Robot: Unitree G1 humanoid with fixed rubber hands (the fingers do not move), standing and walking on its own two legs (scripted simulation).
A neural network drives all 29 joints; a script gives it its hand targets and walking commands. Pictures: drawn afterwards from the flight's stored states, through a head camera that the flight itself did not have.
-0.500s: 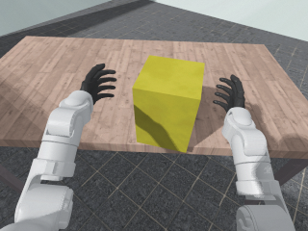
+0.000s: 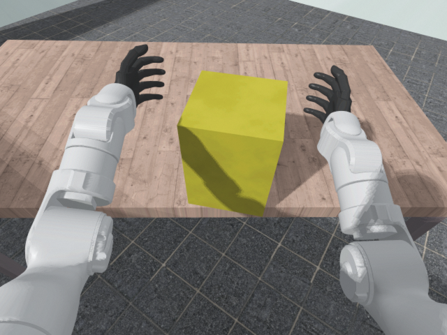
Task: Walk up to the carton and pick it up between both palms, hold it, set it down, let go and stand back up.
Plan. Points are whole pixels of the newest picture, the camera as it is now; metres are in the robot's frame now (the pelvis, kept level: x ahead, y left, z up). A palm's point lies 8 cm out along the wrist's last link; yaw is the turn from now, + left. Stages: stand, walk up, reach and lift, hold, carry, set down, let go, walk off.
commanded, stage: reach and lift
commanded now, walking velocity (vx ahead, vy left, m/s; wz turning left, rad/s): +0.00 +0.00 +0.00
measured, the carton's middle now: (233, 147) +0.46 -0.04 +0.06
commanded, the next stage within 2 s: none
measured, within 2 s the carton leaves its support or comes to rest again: neither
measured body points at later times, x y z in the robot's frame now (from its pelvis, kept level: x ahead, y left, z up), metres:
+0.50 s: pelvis +0.00 +0.00 +0.00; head +0.03 +0.01 +0.45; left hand +0.49 +0.15 +0.16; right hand +0.43 -0.22 +0.13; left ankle +0.00 +0.11 -0.74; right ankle +0.01 -0.09 -0.74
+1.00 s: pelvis +0.00 +0.00 +0.00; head +0.08 +0.00 +0.44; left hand +0.50 +0.11 +0.11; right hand +0.44 -0.21 +0.09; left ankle +0.00 +0.11 -0.74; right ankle +0.01 -0.09 -0.74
